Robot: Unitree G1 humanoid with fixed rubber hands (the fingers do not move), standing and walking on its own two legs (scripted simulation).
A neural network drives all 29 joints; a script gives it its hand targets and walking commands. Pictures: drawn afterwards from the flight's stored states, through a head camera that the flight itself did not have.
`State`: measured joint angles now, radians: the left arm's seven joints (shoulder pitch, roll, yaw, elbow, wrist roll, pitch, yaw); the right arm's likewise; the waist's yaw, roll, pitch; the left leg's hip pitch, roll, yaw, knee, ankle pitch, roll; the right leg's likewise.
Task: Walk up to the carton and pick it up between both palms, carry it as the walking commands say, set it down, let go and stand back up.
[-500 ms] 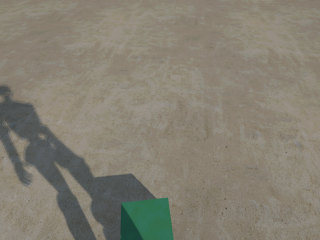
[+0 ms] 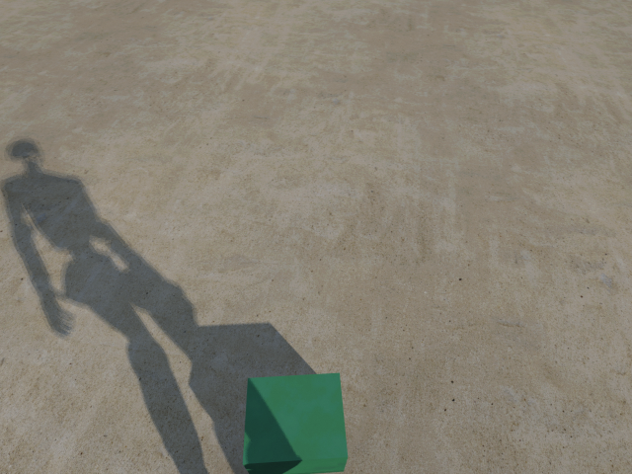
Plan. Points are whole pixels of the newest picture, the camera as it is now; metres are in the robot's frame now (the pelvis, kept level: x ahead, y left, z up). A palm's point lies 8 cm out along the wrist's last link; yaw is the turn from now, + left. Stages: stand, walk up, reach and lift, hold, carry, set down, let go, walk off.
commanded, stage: walk up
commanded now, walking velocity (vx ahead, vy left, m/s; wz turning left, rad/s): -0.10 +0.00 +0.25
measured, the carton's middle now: (296, 425) +0.38 +0.07 -0.67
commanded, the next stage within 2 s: stand in 0.98 s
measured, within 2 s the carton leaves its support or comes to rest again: neither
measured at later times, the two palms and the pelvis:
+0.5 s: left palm out of the picture +0.03 +0.25 -0.13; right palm out of the picture +0.01 -0.21 -0.12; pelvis +0.01 +0.00 +0.02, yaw +3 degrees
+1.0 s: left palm out of the picture -0.05 +0.26 -0.14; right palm out of the picture +0.05 -0.21 -0.12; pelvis -0.02 +0.02 +0.01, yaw +5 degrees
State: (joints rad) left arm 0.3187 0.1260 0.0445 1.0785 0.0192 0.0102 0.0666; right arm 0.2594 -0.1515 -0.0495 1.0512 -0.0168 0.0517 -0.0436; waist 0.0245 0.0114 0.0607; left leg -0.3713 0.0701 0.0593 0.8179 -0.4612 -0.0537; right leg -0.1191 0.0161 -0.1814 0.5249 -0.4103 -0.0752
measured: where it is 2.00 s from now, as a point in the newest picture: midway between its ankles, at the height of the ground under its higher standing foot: outside the picture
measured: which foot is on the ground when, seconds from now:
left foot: down 0.00-0.56, up 0.58-0.84, down 0.86-1.00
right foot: down 0.00-0.14, up 0.16-0.52, down 0.54-1.00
